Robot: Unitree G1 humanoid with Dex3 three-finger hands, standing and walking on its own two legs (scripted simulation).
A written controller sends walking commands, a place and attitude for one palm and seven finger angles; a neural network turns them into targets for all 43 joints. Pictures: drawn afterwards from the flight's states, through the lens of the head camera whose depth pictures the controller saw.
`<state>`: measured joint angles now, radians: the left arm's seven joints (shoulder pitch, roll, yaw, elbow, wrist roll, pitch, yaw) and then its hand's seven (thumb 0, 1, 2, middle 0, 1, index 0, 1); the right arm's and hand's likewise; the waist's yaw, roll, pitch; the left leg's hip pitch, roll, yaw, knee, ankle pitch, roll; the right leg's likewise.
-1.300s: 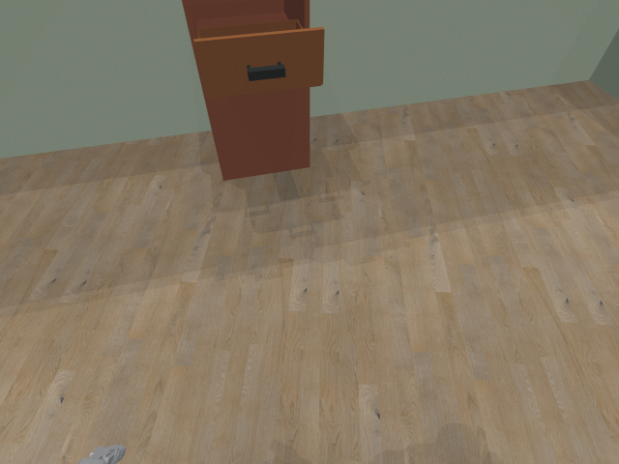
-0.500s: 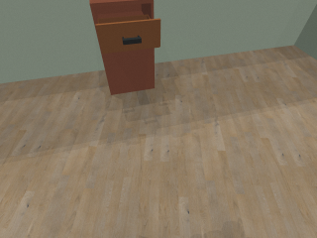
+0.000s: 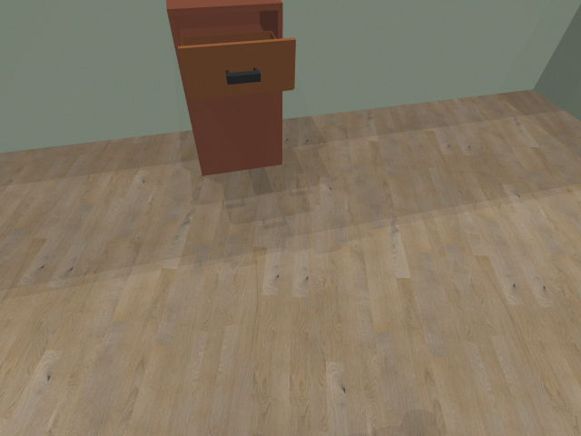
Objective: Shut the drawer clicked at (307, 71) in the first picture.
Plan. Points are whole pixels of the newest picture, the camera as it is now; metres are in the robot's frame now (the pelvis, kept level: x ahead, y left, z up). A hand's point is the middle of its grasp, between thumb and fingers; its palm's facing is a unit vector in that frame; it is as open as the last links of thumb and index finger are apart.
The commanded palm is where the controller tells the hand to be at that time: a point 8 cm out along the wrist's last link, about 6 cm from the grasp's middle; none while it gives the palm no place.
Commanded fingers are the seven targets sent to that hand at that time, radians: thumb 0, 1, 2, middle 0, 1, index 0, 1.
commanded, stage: look at it before walking up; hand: left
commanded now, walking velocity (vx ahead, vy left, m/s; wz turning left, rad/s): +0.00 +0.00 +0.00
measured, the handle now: (242, 74) +1.23 +0.24 -0.08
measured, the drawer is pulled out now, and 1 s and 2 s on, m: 0.30 0.30 0.30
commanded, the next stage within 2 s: walk to a spot facing it in 0.14 s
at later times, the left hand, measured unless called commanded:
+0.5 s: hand out of the picture +0.03 +0.21 -0.19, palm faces -0.03 -0.98 -0.22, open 7.4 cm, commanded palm none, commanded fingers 0.00 0.90 0.90 -0.20 -0.30 -0.20 -0.30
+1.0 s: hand (219, 360) +0.29 +0.15 -0.19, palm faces -0.14 -0.96 -0.24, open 7.3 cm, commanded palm none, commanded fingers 0.00 0.90 0.90 -0.20 -0.30 -0.20 -0.30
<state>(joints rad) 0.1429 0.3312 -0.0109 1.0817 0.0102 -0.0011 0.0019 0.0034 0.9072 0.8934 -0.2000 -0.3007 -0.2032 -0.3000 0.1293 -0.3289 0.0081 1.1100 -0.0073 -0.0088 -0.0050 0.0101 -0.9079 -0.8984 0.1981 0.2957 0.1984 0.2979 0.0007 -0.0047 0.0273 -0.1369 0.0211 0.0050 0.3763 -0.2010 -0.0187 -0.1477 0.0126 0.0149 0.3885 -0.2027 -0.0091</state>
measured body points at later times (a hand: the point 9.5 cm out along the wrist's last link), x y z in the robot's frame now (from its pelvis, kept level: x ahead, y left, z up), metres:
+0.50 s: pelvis +0.03 +0.01 -0.01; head +0.03 +0.01 +0.44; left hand +0.03 +0.26 -0.17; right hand +0.04 -0.25 -0.16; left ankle +0.00 +0.13 -0.75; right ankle +0.01 -0.11 -0.75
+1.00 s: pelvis +0.20 -0.04 -0.02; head +0.22 -0.04 +0.43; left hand +0.29 +0.20 -0.17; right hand +0.11 -0.25 -0.18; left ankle +0.16 +0.09 -0.65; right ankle +0.21 -0.13 -0.75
